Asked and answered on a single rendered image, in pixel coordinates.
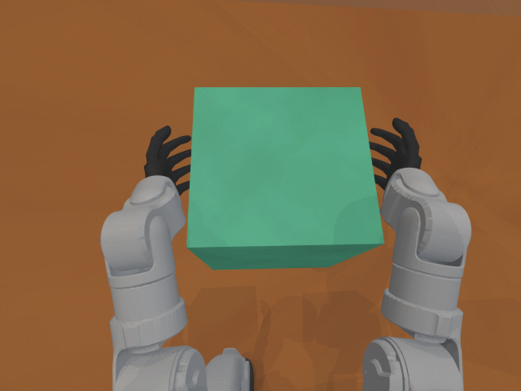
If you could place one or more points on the right robot hand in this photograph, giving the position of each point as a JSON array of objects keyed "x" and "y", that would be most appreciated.
[{"x": 406, "y": 155}]

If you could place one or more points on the right robot forearm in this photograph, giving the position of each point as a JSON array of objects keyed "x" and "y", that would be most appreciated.
[{"x": 432, "y": 236}]

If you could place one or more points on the left robot hand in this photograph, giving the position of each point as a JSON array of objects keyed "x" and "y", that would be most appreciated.
[{"x": 157, "y": 162}]

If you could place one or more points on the left robot forearm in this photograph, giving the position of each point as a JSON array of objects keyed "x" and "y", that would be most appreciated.
[{"x": 137, "y": 246}]

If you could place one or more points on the left robot upper arm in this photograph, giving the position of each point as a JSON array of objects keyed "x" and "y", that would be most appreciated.
[{"x": 178, "y": 368}]

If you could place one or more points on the left robot thigh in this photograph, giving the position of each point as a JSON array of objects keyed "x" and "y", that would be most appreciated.
[{"x": 228, "y": 372}]

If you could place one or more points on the carton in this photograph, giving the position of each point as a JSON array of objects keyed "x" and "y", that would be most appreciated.
[{"x": 280, "y": 177}]

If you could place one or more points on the left robot shin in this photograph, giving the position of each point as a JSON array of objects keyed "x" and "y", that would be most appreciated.
[{"x": 231, "y": 351}]

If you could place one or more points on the right robot upper arm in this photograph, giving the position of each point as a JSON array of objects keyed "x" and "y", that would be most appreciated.
[{"x": 400, "y": 364}]

